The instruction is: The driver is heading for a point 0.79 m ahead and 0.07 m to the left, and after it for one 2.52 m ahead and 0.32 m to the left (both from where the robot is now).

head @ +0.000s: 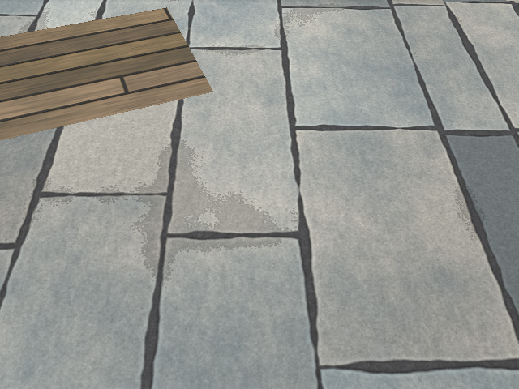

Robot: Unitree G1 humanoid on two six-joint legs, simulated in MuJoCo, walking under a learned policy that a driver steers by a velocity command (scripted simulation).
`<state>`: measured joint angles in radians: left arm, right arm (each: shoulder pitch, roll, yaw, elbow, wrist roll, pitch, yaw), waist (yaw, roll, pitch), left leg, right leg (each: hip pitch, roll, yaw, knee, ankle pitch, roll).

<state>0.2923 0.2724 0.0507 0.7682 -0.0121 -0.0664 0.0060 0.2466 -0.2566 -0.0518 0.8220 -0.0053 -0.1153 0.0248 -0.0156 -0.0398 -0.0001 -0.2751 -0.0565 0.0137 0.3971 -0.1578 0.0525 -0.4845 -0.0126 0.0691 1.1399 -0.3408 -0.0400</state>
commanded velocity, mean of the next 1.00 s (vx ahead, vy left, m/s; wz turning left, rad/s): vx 0.34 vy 0.00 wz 0.12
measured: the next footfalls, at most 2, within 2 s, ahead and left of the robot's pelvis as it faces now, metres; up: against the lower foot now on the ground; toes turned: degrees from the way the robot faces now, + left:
right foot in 0.34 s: +0.34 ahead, -0.16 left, +0.00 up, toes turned -2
left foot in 0.84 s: +0.51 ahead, +0.06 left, +0.00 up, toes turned +7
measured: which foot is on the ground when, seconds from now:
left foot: down 0.00-0.36, up 0.38-0.82, down 0.84-1.00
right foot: up 0.00-0.32, down 0.34-0.86, up 0.88-1.00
